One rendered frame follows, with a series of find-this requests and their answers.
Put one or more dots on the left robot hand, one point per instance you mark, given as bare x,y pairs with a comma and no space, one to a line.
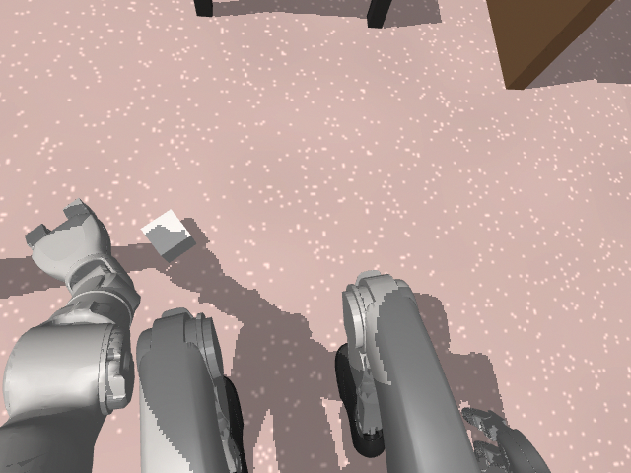
55,252

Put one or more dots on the left robot foot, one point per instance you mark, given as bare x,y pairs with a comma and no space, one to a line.
236,424

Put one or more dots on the right robot foot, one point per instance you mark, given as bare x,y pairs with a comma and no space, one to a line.
367,445

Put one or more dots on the right robot hand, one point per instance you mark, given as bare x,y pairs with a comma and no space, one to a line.
514,454

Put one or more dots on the cube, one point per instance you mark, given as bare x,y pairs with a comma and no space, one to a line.
169,236

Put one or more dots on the left robot arm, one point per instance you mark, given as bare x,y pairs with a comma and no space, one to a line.
66,375

